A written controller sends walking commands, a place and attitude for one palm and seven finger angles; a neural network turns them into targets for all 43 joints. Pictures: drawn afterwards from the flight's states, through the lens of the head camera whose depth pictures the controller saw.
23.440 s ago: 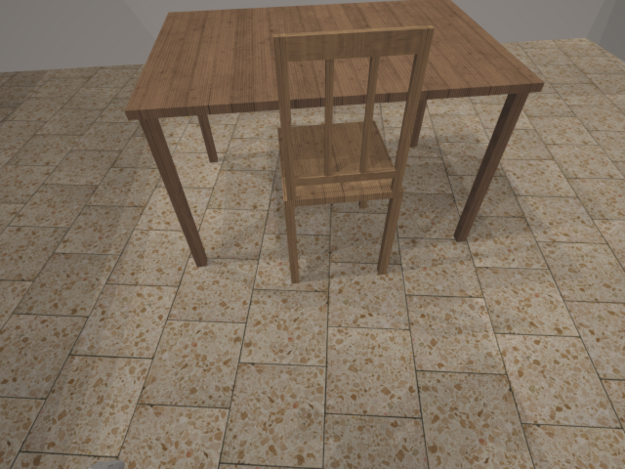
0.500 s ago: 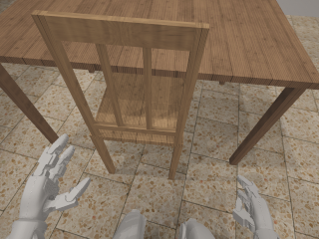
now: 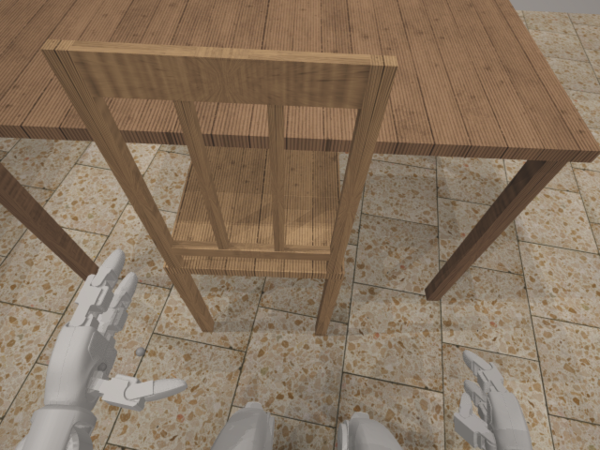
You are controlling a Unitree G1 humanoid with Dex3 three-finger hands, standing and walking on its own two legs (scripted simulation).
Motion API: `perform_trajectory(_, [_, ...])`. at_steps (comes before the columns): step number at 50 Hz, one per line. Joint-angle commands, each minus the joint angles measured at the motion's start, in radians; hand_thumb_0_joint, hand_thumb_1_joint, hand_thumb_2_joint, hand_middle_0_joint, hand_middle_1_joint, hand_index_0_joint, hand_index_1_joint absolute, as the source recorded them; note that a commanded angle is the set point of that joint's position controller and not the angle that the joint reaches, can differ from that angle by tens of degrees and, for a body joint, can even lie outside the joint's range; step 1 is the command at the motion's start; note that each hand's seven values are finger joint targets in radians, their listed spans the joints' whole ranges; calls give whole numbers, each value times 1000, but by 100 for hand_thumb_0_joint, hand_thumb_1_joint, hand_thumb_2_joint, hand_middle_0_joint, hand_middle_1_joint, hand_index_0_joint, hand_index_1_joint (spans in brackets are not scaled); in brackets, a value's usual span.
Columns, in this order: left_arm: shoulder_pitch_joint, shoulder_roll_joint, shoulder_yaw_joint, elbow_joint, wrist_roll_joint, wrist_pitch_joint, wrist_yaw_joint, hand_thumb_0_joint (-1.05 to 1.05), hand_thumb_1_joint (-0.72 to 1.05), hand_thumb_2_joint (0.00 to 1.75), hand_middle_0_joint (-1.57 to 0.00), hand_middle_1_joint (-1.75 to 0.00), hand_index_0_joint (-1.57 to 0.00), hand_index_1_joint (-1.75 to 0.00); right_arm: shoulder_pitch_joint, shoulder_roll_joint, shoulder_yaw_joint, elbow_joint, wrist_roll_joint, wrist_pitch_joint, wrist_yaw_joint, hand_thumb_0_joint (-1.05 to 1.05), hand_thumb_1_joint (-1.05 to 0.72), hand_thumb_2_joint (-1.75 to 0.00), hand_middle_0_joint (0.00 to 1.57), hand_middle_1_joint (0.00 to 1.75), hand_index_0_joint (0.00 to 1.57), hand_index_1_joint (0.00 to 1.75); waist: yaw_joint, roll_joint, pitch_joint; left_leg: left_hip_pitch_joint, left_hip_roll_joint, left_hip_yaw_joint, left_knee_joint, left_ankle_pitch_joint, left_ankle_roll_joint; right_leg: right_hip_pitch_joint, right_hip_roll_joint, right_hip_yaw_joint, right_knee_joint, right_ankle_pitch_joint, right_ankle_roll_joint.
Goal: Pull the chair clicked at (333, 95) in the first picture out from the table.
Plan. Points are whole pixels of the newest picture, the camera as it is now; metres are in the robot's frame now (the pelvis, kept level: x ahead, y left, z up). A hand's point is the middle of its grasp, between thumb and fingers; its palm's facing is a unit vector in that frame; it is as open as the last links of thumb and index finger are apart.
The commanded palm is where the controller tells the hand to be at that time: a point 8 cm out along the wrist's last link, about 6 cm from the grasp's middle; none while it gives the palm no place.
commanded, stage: raise the hand toward the chair's back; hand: left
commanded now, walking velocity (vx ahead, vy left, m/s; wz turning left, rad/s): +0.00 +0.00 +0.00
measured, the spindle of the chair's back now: (208, 190) +0.48 +0.17 +0.02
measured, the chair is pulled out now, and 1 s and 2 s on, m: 0.00 0.00 0.00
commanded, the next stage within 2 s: aim the fingers beside a spindle in 1.00 s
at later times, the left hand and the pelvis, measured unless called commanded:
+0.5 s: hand (117, 332) +0.24 +0.23 +0.05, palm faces +0.04 -1.00 -0.06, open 16.9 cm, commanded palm +0.22 +0.28 +0.06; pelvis +0.00 +0.02 +0.01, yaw +0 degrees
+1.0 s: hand (132, 326) +0.25 +0.21 +0.05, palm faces +0.05 -1.00 -0.06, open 16.9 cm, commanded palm +0.22 +0.26 +0.06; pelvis +0.01 +0.00 +0.01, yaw +0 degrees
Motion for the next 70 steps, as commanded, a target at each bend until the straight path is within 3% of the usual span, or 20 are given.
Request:
perform_trajectory(1, [-42,121,52,-223,-12,-64,8,0,-41,34,-7,-9,-7,-9,-22,-119,-27,-166,7,-37,-6,0,-90,-90,20,30,20,30,-4,59,-230,213,11,-52,-196,273,-11,130,9,30,-156,185,7])
perform_trajectory(7, [-68,133,54,-219,-8,-25,6,0,-50,30,-6,-8,-6,-8,-18,-126,-15,-192,7,-12,-6,0,-90,-90,20,30,20,30,-3,71,-218,221,11,-68,-220,251,-21,126,14,18,-165,156,4])
perform_trajectory(8, [-71,146,65,-198,-2,-18,9,0,-50,30,-6,-8,-6,-8,-20,-129,-14,-190,8,-7,-7,0,-90,-90,20,30,20,30,-7,40,-204,216,15,-72,-222,238,-18,117,17,18,-170,144,5])
perform_trajectory(10, [-93,137,48,-239,-4,-20,5,0,-50,30,-6,-8,-6,-8,-17,-128,-9,-198,8,-8,-7,0,-90,-90,20,30,20,30,-6,92,-222,251,16,-78,-231,255,-27,116,15,14,-165,149,1])
perform_trajectory(12, [-98,147,60,-247,-7,-20,7,0,-50,30,-6,-8,-6,-8,-11,-128,-8,-197,5,-7,-6,0,-90,-90,20,30,20,30,-4,77,-244,265,18,-85,-232,273,-31,122,16,11,-166,157,2])
perform_trajectory(13, [-88,159,71,-228,-2,-16,10,0,-50,30,-6,-8,-6,-8,-13,-131,-8,-193,4,-4,-8,0,-90,-90,20,30,20,30,-4,62,-236,260,20,-84,-230,283,-31,122,18,11,-165,159,3])
perform_trajectory(14, [-94,148,62,-233,-4,-15,8,0,-50,30,-6,-8,-6,-8,-11,-129,-6,-194,5,-3,-5,0,-90,-90,20,30,20,30,-3,89,-239,269,19,-86,-235,291,-35,120,17,10,-165,161,2])
perform_trajectory(18, [-114,162,76,-196,-9,-6,4,0,-50,30,-6,-8,-6,-8,-13,-134,-4,-190,8,2,-6,0,-90,-90,20,30,20,30,-7,58,-205,244,19,-90,-248,241,-34,122,20,9,-178,132,1])
perform_trajectory(26, [-134,166,85,-201,-21,-12,2,0,-50,30,-6,-8,-6,-8,-2,-137,-7,-179,9,-4,-3,0,-90,-90,20,30,20,30,-4,89,-235,287,21,-87,-260,299,-45,145,18,10,-192,159,2])
perform_trajectory(33, [-118,170,94,-146,-19,-17,5,0,-50,30,-6,-8,-6,-8,-2,-142,-12,-173,8,1,3,0,-90,-90,20,30,20,30,-9,45,-211,242,18,-72,-254,279,-30,163,18,16,-201,164,4])
perform_trajectory(44, [-136,172,93,-173,-17,-51,13,0,-50,30,-6,-8,-6,-8,-1,-133,-12,-168,6,-2,6,0,-90,-90,20,30,20,30,-10,67,-236,241,11,-50,-237,295,-20,196,13,35,-205,207,5])
perform_trajectory(48, [-129,169,97,-135,-21,-42,5,0,-50,30,-6,-8,-6,-8,-4,-132,-12,-166,9,3,3,0,-90,-90,20,30,20,30,-14,24,-221,213,9,-42,-228,277,-10,211,13,46,-216,212,9])
perform_trajectory(51, [-151,166,89,-159,-21,-45,-3,0,-50,30,-6,-8,-6,-8,-4,-130,-11,-169,10,1,1,0,-90,-90,20,30,20,30,-13,57,-238,222,7,-37,-224,286,-10,222,8,52,-214,227,9])
perform_trajectory(53, [-145,173,93,-151,-18,-45,-1,0,-50,30,-6,-8,-6,-8,-5,-129,-11,-168,10,1,1,0,-90,-90,20,30,20,30,-15,26,-226,218,9,-38,-224,284,-6,224,11,54,-219,226,10])
perform_trajectory(55, [-151,166,89,-159,-20,-49,-2,0,-50,30,-6,-8,-6,-8,-7,-127,-10,-170,11,0,0,0,-90,-90,20,30,20,30,-14,52,-231,217,5,-33,-222,271,-6,224,7,58,-221,218,11])
perform_trajectory(60, [-206,166,92,-92,-19,-56,-5,0,-50,30,-6,-8,-6,-8,-9,-131,-9,-155,9,-1,-1,0,-90,-90,20,30,20,30,-27,11,-207,162,3,-29,-196,234,-2,206,3,75,-218,192,15])
perform_trajectory(66, [-263,165,77,-99,-16,-72,-9,0,-50,30,-6,-8,-6,-8,-9,-131,-9,-151,7,-8,-1,0,-90,-90,20,30,20,30,-22,48,-259,169,2,-22,-179,256,1,218,-3,89,-204,219,14])
perform_trajectory(68, [-234,192,111,-69,-17,-68,-4,0,-50,30,-6,-8,-6,-8,-8,-132,-10,-146,5,-3,0,0,-90,-90,20,30,20,30,-13,7,-269,146,4,-22,-175,266,2,243,-1,95,-201,232,15])
perform_trajectory(70, [-258,170,90,-60,-13,-68,-4,0,-50,30,-6,-8,-6,-8,-9,-131,-9,-146,7,1,3,0,-90,-90,20,30,20,30,-18,29,-260,146,2,-19,-174,272,0,231,-3,92,-193,247,16])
